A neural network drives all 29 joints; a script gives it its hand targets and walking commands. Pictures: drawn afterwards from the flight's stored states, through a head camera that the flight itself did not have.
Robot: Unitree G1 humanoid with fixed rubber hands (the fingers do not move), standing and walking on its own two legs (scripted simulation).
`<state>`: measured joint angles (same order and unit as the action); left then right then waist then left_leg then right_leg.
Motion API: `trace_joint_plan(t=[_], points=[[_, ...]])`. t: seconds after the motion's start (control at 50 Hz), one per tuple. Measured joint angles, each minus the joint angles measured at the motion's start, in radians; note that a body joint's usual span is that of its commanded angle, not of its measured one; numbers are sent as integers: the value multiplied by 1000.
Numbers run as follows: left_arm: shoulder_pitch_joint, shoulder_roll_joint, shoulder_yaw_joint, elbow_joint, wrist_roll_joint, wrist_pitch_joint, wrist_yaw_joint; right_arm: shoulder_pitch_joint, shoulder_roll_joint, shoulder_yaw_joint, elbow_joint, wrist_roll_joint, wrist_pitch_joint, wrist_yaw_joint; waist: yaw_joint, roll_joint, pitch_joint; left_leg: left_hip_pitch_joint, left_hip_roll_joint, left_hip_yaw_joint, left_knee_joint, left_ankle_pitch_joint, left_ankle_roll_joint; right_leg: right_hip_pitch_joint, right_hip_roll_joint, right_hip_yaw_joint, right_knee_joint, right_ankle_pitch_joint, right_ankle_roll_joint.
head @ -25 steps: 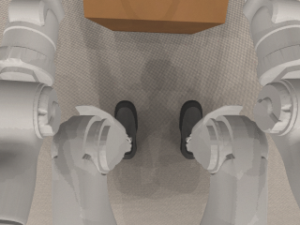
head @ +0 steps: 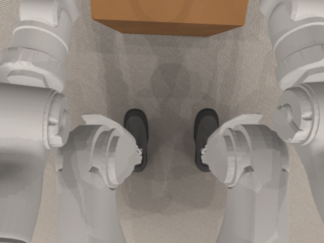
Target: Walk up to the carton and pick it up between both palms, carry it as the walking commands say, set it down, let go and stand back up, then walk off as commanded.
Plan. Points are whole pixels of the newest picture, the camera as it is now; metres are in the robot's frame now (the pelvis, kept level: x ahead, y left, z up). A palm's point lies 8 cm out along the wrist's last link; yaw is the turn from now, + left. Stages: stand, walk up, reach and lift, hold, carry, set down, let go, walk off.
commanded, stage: reach and lift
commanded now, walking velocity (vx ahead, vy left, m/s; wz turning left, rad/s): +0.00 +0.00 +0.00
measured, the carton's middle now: out of the picture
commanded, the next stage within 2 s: none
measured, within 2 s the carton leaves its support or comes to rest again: leaves its support in 0.96 s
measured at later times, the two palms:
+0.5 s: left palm out of the picture +0.55 +0.16 -0.20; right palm out of the picture +0.56 -0.16 -0.19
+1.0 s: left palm out of the picture +0.56 +0.16 -0.19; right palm out of the picture +0.57 -0.16 -0.17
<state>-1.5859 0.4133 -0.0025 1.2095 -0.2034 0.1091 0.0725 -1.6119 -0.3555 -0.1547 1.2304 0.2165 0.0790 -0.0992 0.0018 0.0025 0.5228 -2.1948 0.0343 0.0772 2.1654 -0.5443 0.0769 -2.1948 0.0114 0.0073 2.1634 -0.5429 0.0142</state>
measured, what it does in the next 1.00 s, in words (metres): stands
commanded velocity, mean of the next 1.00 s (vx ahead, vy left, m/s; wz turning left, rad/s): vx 0.00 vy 0.00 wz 0.00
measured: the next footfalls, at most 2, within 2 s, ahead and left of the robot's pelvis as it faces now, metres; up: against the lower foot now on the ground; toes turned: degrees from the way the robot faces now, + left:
none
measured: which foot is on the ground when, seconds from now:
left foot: down 0.00-1.00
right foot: down 0.00-1.00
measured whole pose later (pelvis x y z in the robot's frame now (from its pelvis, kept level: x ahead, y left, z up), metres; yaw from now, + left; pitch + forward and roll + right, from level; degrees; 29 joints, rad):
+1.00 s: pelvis +0.00 +0.00 +0.00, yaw +0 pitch +32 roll +0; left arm -1.58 0.36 0.01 1.09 -0.20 0.23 0.12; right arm -1.61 -0.36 -0.15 1.08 0.17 0.20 -0.11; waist 0.00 0.00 0.53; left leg -2.19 0.02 0.08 2.18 -0.55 0.08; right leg -2.20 0.01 0.01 2.18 -0.55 0.01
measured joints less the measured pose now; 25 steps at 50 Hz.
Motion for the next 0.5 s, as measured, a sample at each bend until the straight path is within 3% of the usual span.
trace_joint_plan(t=[0.36, 0.5], points=[[-3, -49, 19, 0, 0, 0, 16, -13, 11, 0, 4, -13, -6, -3, 0, -1, 0, 0, -4, 0, 0, -1, 0, 0, 0, 1, 0, -2, 0], [-4, -52, 68, 1, 0, 17, -7, -14, 6, 0, -7, -39, 13, 17, 0, -1, -1, -1, -6, -1, 2, -4, 0, -1, 0, 1, 3, -4, 0]])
